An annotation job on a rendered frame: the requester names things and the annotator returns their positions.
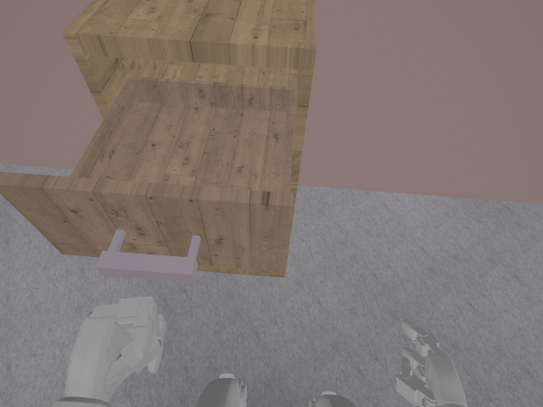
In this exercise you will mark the drawer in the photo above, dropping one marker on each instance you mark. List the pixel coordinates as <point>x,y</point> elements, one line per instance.
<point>173,159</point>

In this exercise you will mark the right robot hand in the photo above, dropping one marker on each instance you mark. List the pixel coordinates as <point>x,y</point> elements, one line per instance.
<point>436,381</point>

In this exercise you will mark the robot left thigh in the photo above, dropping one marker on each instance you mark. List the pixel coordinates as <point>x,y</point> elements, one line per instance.
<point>223,392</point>

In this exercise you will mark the cabinet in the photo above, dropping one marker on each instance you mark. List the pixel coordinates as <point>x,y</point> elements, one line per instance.
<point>256,42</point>

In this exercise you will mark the left robot hand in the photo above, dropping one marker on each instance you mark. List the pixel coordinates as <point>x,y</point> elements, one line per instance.
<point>130,328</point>

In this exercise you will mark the handle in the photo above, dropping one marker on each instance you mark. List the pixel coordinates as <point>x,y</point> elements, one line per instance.
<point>148,266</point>

